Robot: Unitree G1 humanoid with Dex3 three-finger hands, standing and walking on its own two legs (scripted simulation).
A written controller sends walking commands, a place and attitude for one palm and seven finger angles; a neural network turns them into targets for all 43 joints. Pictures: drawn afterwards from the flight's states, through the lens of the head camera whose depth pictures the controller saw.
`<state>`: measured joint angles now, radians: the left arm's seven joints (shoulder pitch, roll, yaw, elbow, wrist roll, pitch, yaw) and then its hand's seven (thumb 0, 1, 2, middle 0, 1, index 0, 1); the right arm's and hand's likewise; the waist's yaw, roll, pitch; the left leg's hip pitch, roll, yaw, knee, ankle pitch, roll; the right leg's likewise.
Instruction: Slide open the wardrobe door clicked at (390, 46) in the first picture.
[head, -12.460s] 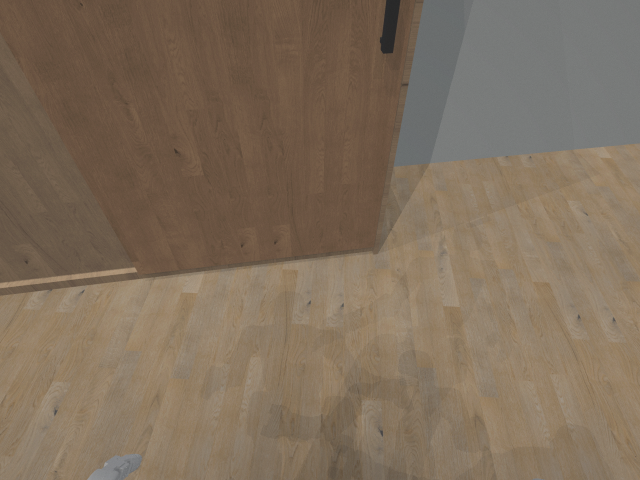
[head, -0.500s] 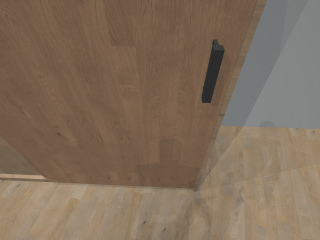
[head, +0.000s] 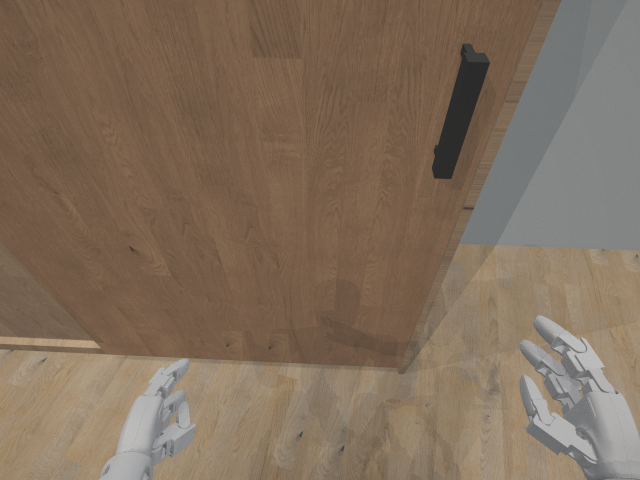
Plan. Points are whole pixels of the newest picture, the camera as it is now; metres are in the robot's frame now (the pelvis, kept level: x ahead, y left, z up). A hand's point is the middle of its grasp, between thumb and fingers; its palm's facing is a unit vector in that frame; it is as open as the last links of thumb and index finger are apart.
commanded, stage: raise the hand with hooked fingers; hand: right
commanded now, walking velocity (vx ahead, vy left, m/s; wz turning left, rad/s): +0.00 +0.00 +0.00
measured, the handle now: (453, 114) +0.54 -0.13 +0.20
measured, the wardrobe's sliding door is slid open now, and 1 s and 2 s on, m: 0.00 0.00 0.00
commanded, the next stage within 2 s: move the hooked fingers beside the handle in 1.76 s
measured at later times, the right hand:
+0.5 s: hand (616, 375) +0.24 -0.27 +0.10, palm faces +0.01 +1.00 -0.06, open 11.1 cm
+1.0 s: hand out of the picture +0.25 -0.32 +0.17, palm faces +0.04 +1.00 -0.08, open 13.7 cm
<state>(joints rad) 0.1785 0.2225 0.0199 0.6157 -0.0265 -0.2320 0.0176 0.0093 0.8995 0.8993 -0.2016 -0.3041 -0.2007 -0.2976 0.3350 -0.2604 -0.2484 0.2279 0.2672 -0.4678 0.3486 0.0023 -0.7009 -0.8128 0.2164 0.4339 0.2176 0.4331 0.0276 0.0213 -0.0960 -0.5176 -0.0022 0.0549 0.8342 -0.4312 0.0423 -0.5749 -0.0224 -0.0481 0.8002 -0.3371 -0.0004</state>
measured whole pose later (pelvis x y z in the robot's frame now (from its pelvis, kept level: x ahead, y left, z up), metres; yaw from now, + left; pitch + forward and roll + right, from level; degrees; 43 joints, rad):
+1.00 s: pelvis +0.00 -0.04 +0.03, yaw -2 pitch -1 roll +2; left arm 0.21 0.24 -0.10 0.57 -0.07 -0.27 0.10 0.01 0.90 0.90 -0.20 -0.30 -0.20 -0.30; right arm 0.03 -0.45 -0.41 0.05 0.35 0.09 0.45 -0.01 0.44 -0.33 0.30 1.16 0.30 1.16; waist -0.05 -0.04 -0.03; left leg -0.22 0.02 0.07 0.54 -0.30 -0.02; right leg -0.33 0.02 -0.03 0.60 -0.26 -0.06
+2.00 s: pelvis +0.02 +0.00 +0.03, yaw -1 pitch -2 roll +1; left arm 0.22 0.28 -0.08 0.59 -0.09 -0.19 0.10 0.01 0.90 0.90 -0.20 -0.30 -0.20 -0.30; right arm -0.17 -0.47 -0.44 0.17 0.34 0.19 0.48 -0.01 0.50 -0.30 0.30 1.20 0.31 1.20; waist -0.05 -0.05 -0.03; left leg -0.16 -0.02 0.08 0.50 -0.31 0.03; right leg -0.26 -0.02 -0.02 0.54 -0.25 -0.01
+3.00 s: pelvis +0.02 -0.01 +0.04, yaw +0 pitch +1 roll +0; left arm 0.26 0.27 -0.06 0.64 -0.08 -0.09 0.09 0.01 0.90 0.90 -0.20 -0.30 -0.20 -0.30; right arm -0.53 -0.38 -0.28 0.49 0.23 0.15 0.26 -0.01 0.50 -0.30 0.30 1.20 0.30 1.20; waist 0.02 -0.03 -0.04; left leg -0.20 -0.01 0.05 0.47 -0.28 0.02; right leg -0.27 -0.01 -0.04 0.48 -0.22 -0.02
